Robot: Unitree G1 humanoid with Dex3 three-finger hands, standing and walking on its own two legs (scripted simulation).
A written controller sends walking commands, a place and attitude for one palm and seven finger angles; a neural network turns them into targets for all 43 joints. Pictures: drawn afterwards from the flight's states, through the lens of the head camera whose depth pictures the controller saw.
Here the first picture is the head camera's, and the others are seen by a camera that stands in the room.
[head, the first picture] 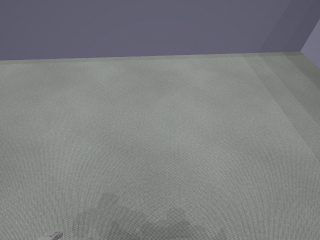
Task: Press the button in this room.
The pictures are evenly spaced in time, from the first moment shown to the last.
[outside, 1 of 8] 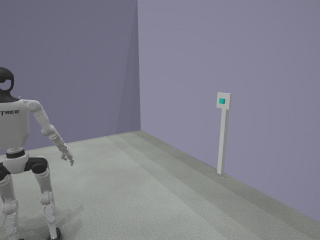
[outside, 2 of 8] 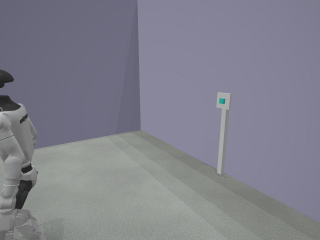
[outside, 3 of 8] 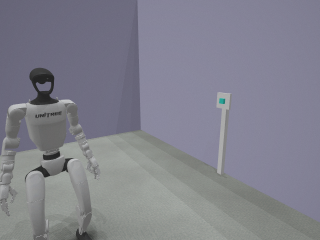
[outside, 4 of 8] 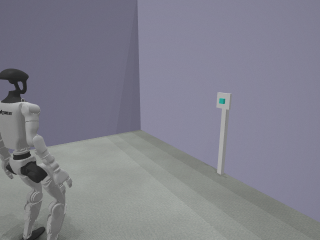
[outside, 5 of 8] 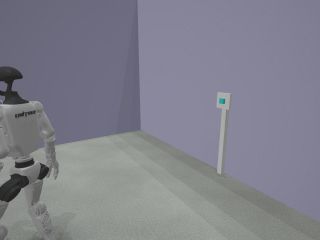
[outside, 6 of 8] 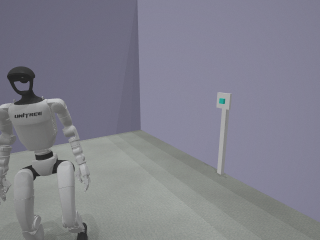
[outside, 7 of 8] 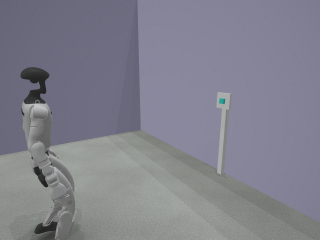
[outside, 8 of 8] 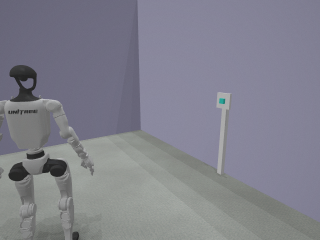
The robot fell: no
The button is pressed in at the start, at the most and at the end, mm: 0 0 0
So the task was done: no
